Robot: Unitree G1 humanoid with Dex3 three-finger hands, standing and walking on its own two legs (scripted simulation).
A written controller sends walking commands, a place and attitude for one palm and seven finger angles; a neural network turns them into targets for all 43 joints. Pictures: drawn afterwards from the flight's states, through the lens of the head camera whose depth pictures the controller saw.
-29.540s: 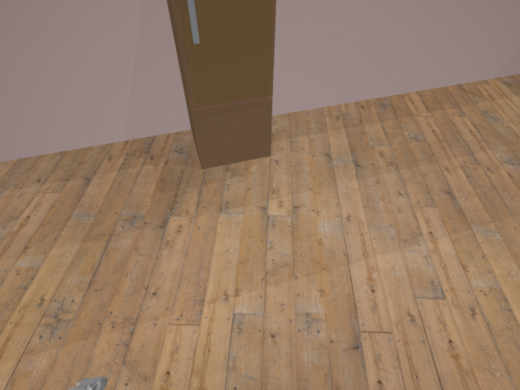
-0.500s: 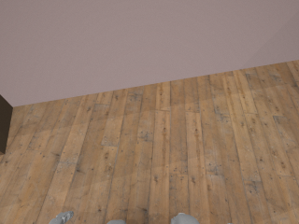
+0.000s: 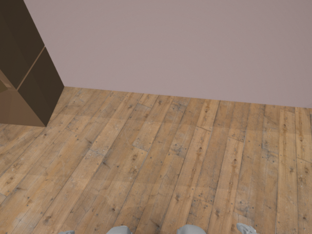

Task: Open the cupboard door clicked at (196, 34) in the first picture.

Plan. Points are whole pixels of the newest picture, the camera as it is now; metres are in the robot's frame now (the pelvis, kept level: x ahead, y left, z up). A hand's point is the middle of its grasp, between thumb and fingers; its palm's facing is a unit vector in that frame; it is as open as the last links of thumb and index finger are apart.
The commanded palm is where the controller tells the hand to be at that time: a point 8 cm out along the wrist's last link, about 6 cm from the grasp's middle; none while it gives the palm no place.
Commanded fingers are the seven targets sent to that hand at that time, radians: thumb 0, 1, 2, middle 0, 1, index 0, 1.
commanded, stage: turn to face it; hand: left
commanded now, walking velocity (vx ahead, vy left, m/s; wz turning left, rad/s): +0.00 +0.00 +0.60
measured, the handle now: out of the picture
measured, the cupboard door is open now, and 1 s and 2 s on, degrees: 48 48 48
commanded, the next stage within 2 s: take the last steps up to it in 1.14 s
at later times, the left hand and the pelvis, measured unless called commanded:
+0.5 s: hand out of the picture +0.03 +0.18 -0.17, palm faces +0.31 -0.93 -0.20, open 7.4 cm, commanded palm none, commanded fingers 0.00 0.90 0.90 -0.20 -0.30 -0.20 -0.30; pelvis +0.02 -0.02 +0.00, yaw +19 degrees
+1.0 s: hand out of the picture +0.02 +0.16 -0.14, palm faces +0.55 -0.79 -0.27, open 7.4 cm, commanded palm none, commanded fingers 0.00 0.90 0.90 -0.20 -0.30 -0.20 -0.30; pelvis +0.05 -0.06 +0.01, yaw +35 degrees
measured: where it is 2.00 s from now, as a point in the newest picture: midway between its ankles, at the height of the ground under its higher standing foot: outside the picture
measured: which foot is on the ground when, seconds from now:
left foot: down 0.00-0.22, up 0.24-0.48, down 0.50-0.86, up 0.88-1.00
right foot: up 0.00-0.20, down 0.22-0.50, up 0.52-0.84, down 0.86-1.00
